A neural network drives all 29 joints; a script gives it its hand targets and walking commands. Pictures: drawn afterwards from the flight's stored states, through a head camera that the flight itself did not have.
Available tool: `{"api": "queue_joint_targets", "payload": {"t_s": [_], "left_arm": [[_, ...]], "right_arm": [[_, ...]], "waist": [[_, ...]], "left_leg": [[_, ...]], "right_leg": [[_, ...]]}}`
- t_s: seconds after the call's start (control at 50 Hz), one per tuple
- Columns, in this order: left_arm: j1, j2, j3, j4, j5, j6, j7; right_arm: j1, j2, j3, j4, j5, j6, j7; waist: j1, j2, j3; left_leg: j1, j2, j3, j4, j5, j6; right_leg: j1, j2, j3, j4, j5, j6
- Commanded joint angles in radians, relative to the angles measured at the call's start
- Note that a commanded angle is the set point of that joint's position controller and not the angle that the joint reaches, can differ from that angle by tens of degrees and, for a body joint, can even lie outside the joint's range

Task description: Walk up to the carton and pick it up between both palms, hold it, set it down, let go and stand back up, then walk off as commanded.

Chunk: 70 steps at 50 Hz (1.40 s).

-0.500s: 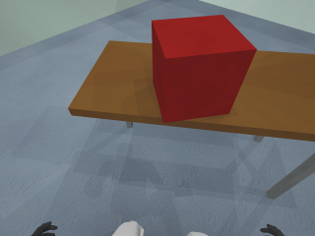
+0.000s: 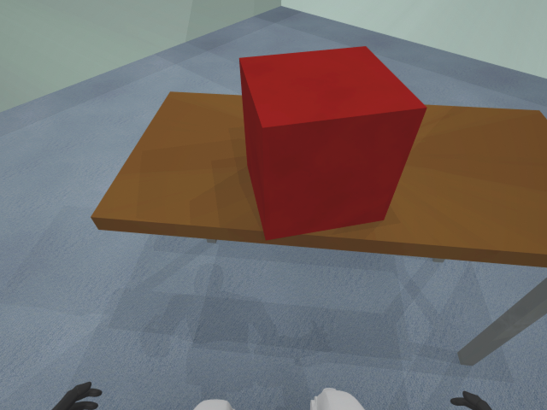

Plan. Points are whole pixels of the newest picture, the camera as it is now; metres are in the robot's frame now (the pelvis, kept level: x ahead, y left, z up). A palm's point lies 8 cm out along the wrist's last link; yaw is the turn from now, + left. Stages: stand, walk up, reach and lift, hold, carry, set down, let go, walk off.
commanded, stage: walk up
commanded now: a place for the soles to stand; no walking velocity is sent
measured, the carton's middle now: (315, 143) +0.56 -0.06 +0.09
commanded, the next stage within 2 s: none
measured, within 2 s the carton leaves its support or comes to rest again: neither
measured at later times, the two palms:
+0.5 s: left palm out of the picture +0.11 +0.32 -0.08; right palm (484, 383) +0.18 -0.30 -0.06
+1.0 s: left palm (94, 376) +0.18 +0.28 -0.06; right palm (490, 359) +0.23 -0.34 -0.09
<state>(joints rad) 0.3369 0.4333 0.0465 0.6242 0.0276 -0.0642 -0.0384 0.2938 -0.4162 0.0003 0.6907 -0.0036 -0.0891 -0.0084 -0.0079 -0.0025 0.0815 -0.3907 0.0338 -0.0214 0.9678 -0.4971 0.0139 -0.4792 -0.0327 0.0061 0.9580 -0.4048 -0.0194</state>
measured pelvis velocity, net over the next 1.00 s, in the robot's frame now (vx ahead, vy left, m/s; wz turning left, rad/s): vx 0.11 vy -0.04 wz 0.03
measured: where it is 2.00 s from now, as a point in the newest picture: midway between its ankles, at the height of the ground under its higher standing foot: outside the picture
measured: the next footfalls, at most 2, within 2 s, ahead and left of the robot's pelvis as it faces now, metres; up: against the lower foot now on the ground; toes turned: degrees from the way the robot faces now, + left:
left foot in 0.34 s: +0.20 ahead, +0.11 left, +0.00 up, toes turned +2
right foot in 0.60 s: +0.19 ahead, -0.15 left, +0.00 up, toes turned +1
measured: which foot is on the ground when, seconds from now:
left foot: down 0.00-0.00, up 0.02-0.32, down 0.34-1.00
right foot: down 0.00-0.36, up 0.38-0.58, down 0.60-1.00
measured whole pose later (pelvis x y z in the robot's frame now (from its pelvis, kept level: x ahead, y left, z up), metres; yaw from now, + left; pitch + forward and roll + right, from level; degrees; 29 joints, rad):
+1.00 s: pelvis +0.11 -0.04 +0.00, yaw +2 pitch -3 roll +1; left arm 0.35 0.44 0.05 0.62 0.02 -0.07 0.00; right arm 0.29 -0.42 0.00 0.69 0.00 -0.07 -0.01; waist 0.02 0.01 0.07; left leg -0.47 0.05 -0.02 0.96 -0.46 0.00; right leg -0.46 -0.01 -0.03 0.97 -0.49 -0.04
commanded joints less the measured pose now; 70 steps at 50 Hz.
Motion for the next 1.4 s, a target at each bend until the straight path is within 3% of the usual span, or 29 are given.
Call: {"api": "queue_joint_targets", "payload": {"t_s": [0.0, 0.02, 0.08, 0.24, 0.3, 0.32, 0.34, 0.36, 0.38, 0.48, 0.56, 0.58, 0.6, 0.62, 0.7, 0.78, 0.8, 0.84, 0.88, 0.94, 0.98, 1.0, 1.06, 1.12, 1.16, 1.2, 1.26, 1.3, 1.38], "left_arm": [[0.177, 0.376, 0.163, 0.026, -0.005, -0.04, 0.03], [0.17, 0.374, 0.165, 0.019, 0.0, -0.037, 0.031], [0.184, 0.323, 0.149, 0.015, -0.007, -0.043, 0.04], [0.151, 0.316, 0.119, -0.009, -0.004, -0.013, 0.026], [0.067, 0.236, 0.079, -0.034, -0.02, -0.004, 0.017], [0.052, 0.153, 0.056, -0.054, -0.022, 0.0, 0.02], [0.088, 0.109, 0.045, -0.04, -0.02, 0.005, 0.026], [0.025, 0.231, 0.073, -0.043, 0.002, 0.015, 0.038], [0.016, 0.268, 0.083, -0.036, -0.004, 0.015, 0.035], [0.159, 0.26, 0.123, 0.04, -0.005, 0.001, 0.013], [0.223, 0.223, 0.108, 0.09, -0.004, -0.034, 0.027], [0.303, 0.242, 0.126, 0.114, 0.01, -0.044, 0.041], [0.32, 0.33, 0.137, 0.104, 0.018, -0.048, 0.057], [0.21, 0.391, 0.147, 0.06, 0.003, -0.044, 0.051], [0.128, 0.302, 0.109, 0.031, -0.002, -0.038, 0.057], [0.039, 0.261, 0.082, -0.008, -0.02, -0.016, 0.054], [0.024, 0.21, 0.064, -0.028, -0.026, -0.017, 0.051], [0.013, 0.159, 0.048, -0.028, -0.023, -0.003, 0.053], [0.004, 0.256, 0.089, -0.017, -0.009, -0.002, 0.055], [0.177, 0.23, 0.107, 0.059, -0.001, -0.032, 0.045], [0.237, 0.313, 0.122, 0.072, 0.012, -0.055, 0.058], [0.185, 0.369, 0.126, 0.068, 0.0, -0.049, 0.062], [0.111, 0.315, 0.103, 0.043, -0.004, -0.05, 0.072], [0.01, 0.253, 0.077, -0.004, -0.018, -0.036, 0.068], [-0.023, 0.205, 0.054, -0.021, -0.029, -0.031, 0.061], [0.013, 0.197, 0.062, -0.004, -0.032, -0.014, 0.068], [0.112, 0.219, 0.079, 0.051, -0.013, -0.036, 0.063], [0.195, 0.308, 0.111, 0.083, 0.002, -0.058, 0.065], [0.096, 0.302, 0.088, 0.039, -0.006, -0.047, 0.07]], "right_arm": [[-0.096, -0.29, -0.114, -0.032, -0.024, 0.007, -0.017], [-0.101, -0.304, -0.111, -0.023, -0.006, 0.002, -0.003], [0.023, -0.261, -0.111, 0.007, -0.008, -0.012, 0.007], [-0.032, -0.239, -0.121, -0.037, -0.011, -0.023, 0.011], [0.143, -0.246, -0.145, 0.023, -0.028, -0.042, 0.001], [0.256, -0.284, -0.157, 0.051, -0.029, -0.046, -0.015], [0.244, -0.381, -0.176, 0.016, -0.036, -0.037, -0.021], [0.182, -0.409, -0.184, 0.002, -0.013, -0.029, -0.021], [0.117, -0.408, -0.172, -0.002, -0.005, -0.025, -0.025], [0.007, -0.364, -0.155, -0.031, -0.034, -0.001, 0.0], [-0.046, -0.323, -0.148, -0.052, -0.032, 0.022, 0.005], [-0.05, -0.248, -0.125, -0.046, -0.037, 0.033, 0.001], [-0.087, -0.134, -0.079, -0.063, -0.027, 0.036, 0.002], [-0.119, -0.223, -0.099, -0.09, -0.025, 0.036, -0.013], [-0.03, -0.206, -0.102, -0.021, -0.008, 0.009, -0.001], [0.052, -0.207, -0.111, 0.001, -0.021, -0.013, 0.0], [0.095, -0.229, -0.121, 0.002, -0.027, -0.015, -0.009], [0.128, -0.352, -0.148, -0.008, -0.028, -0.015, -0.016], [0.032, -0.369, -0.151, -0.014, -0.026, -0.008, -0.011], [-0.116, -0.3, -0.121, -0.044, -0.027, 0.02, -0.005], [-0.095, -0.143, -0.079, -0.073, -0.01, 0.036, 0.003], [-0.145, -0.204, -0.094, -0.076, -0.017, 0.039, -0.015], [-0.078, -0.233, -0.101, -0.028, -0.006, 0.021, -0.005], [0.016, -0.21, -0.106, -0.006, -0.016, -0.008, -0.004], [0.076, -0.272, -0.124, 0.001, -0.027, -0.014, -0.016], [0.065, -0.348, -0.138, 0.002, -0.023, -0.007, -0.015], [-0.085, -0.312, -0.121, -0.041, -0.017, 0.017, -0.009], [-0.152, -0.169, -0.085, -0.074, -0.008, 0.03, -0.007], [-0.107, -0.214, -0.098, -0.038, -0.01, 0.013, -0.007]], "waist": [[0.125, -0.194, 0.016], [0.119, -0.075, 0.05], [0.085, -0.154, -0.128], [0.077, -0.143, -0.037], [-0.04, -0.022, -0.139], [-0.087, 0.137, -0.208], [-0.085, 0.277, -0.182], [-0.101, 0.179, -0.092], [-0.055, 0.122, -0.014], [0.01, 0.254, 0.046], [0.07, 0.151, -0.098], [0.11, 0.016, -0.115], [0.137, -0.274, -0.04], [0.115, -0.206, -0.018], [0.044, -0.117, -0.106], [-0.014, -0.056, -0.115], [-0.041, -0.035, -0.123], [-0.05, 0.22, -0.098], [-0.031, 0.161, 0.009], [0.087, 0.158, -0.037], [0.096, -0.245, -0.01], [0.106, -0.177, 0.009], [0.052, -0.064, -0.072], [-0.014, -0.075, -0.131], [-0.057, 0.095, -0.15], [-0.02, 0.211, -0.141], [0.062, 0.117, -0.124], [0.105, -0.188, -0.054], [0.053, -0.082, -0.084]], "left_leg": [[-0.639, -0.039, -0.025, 0.343, -0.059, 0.015], [-0.62, -0.002, -0.022, 0.334, -0.007, 0.03], [-0.514, 0.028, -0.016, 0.242, 0.018, 0.022], [-0.276, 0.005, 0.075, -0.058, 0.004, 0.022], [0.218, -0.066, 0.106, -0.304, 0.151, 0.045], [0.391, 0.065, -0.152, -0.4, 0.011, 0.096], [0.406, 0.334, -0.647, -0.599, -0.298, 0.184], [0.309, 0.411, -0.814, -0.701, -0.51, 0.256], [0.195, 0.392, -0.755, -0.669, -0.502, 0.303], [-0.07, 0.263, -0.465, -0.596, -0.394, 0.251], [-0.14, 0.174, -0.241, -0.329, -0.122, 0.192], [-0.311, 0.092, -0.122, -0.044, -0.062, 0.134], [-0.53, -0.054, 0.059, 0.24, -0.069, 0.043], [-0.587, -0.027, -0.007, 0.255, -0.102, 0.033], [-0.334, 0.019, 0.017, 0.04, -0.108, 0.031], [0.029, -0.054, 0.086, -0.253, 0.126, 0.065], [0.142, 0.002, -0.024, -0.288, 0.125, 0.093], [0.182, 0.343, -0.639, -0.563, -0.142, 0.265], [0.096, 0.353, -0.611, -0.553, -0.209, 0.325], [-0.199, 0.184, -0.253, -0.32, -0.009, 0.193], [-0.538, -0.045, 0.054, 0.167, -0.047, 0.04], [-0.547, -0.02, -0.002, 0.179, -0.107, 0.029], [-0.345, 0.018, -0.002, 0.027, -0.1, 0.027], [-0.047, 0.004, 0.045, -0.179, 0.214, 0.051], [0.197, 0.101, -0.183, -0.282, 0.289, 0.131], [0.177, 0.345, -0.522, -0.43, 0.23, 0.298], [-0.037, 0.193, -0.268, -0.241, 0.229, 0.204], [-0.457, -0.026, 0.044, 0.119, 0.045, 0.033], [-0.313, 0.006, 0.017, -0.016, -0.093, 0.039]], "right_leg": [[0.426, -0.326, 0.899, -0.754, -0.578, -0.152], [0.382, -0.304, 0.815, -0.72, -0.483, -0.156], [0.503, -0.268, 0.651, -0.545, 0.12, -0.179], [0.194, -0.264, 0.462, -0.491, -0.041, -0.261], [-0.128, -0.135, 0.19, -0.213, 0.088, -0.175], [-0.283, -0.054, 0.078, 0.09, 0.062, -0.101], [-0.468, 0.065, -0.04, 0.265, -0.141, -0.011], [-0.505, 0.034, 0.043, 0.292, -0.194, -0.016], [-0.475, -0.012, 0.065, 0.271, -0.157, -0.008], [-0.155, -0.009, -0.005, 0.125, -0.163, 0.002], [0.186, 0.036, -0.063, -0.253, -0.075, -0.041], [0.37, 0.006, 0.086, -0.393, -0.16, -0.048], [0.366, -0.212, 0.6, -0.592, -0.322, -0.09], [0.328, -0.343, 0.799, -0.666, -0.398, -0.184], [0.279, -0.284, 0.523, -0.435, 0.265, -0.252], [0.015, -0.157, 0.253, -0.23, 0.309, -0.161], [-0.11, -0.112, 0.187, -0.134, 0.272, -0.12], [-0.354, 0.031, -0.038, 0.169, -0.146, -0.017], [-0.325, 0.008, 0.022, 0.124, -0.238, -0.008], [0.124, 0.021, 0.008, -0.182, -0.103, -0.043], [0.342, -0.235, 0.636, -0.567, -0.191, -0.108], [0.285, -0.332, 0.76, -0.626, -0.133, -0.17], [0.296, -0.292, 0.573, -0.423, 0.404, -0.194], [0.115, -0.176, 0.317, -0.242, 0.538, -0.159], [-0.153, -0.073, 0.169, -0.028, 0.398, -0.064], [-0.225, 0.027, -0.031, 0.097, -0.177, -0.012], [0.07, 0.0, 0.069, -0.202, 0.001, -0.039], [0.358, -0.257, 0.608, -0.485, 0.183, -0.144], [0.306, -0.297, 0.534, -0.365, 0.55, -0.215]]}}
